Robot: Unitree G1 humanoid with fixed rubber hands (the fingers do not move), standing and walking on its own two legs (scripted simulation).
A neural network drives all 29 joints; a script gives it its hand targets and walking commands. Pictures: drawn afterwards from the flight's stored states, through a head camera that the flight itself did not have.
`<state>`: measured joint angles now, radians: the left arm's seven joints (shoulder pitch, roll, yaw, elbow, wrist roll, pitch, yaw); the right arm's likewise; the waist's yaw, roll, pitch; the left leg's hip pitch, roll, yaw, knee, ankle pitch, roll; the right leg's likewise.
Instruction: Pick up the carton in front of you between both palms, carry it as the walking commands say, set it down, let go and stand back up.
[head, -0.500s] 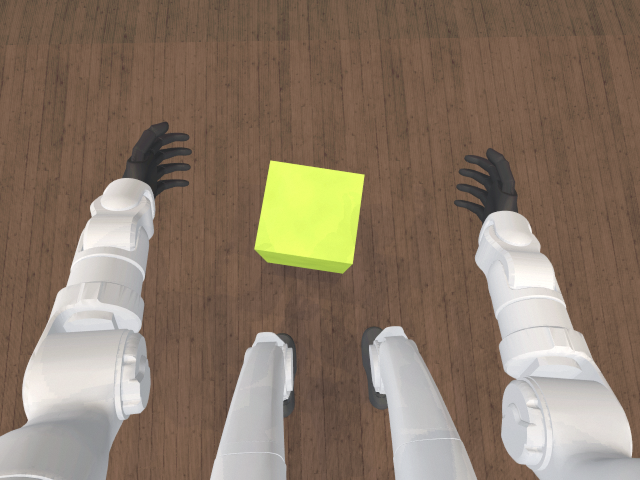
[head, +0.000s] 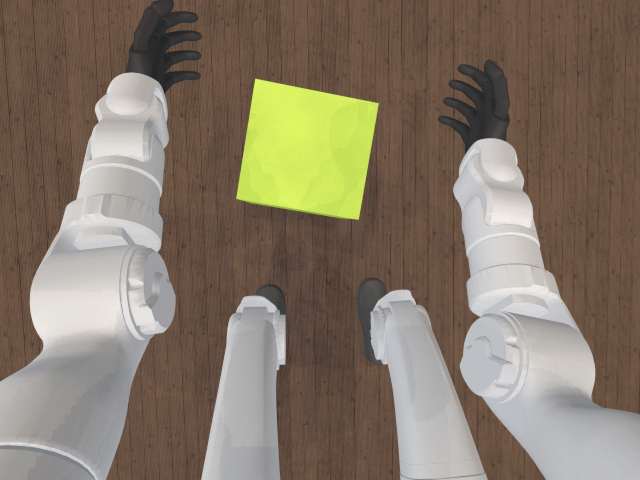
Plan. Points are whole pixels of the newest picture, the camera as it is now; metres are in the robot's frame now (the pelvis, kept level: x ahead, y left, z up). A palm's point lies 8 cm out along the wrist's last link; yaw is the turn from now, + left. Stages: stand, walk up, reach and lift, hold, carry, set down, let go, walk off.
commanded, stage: reach and lift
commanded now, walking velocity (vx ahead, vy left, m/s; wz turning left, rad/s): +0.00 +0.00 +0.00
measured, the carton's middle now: (305, 161) +0.48 +0.02 -0.48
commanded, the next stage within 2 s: none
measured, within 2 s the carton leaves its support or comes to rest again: leaves its support in 1.42 s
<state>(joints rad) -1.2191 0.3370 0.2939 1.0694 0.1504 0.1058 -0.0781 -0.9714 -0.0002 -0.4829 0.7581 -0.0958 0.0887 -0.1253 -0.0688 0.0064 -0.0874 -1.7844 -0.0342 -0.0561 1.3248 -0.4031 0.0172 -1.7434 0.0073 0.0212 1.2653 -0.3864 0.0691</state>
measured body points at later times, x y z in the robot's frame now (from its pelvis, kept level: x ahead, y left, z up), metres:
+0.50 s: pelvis -0.06 -0.02 -0.19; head +0.31 +0.02 +0.06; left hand +0.51 +0.20 -0.37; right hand +0.47 -0.17 -0.37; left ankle +0.06 +0.10 -0.57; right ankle +0.07 -0.15 -0.57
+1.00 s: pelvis -0.05 -0.02 -0.23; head +0.32 +0.02 +0.02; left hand +0.51 +0.18 -0.42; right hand +0.48 -0.17 -0.41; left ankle +0.06 +0.10 -0.57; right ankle +0.07 -0.15 -0.57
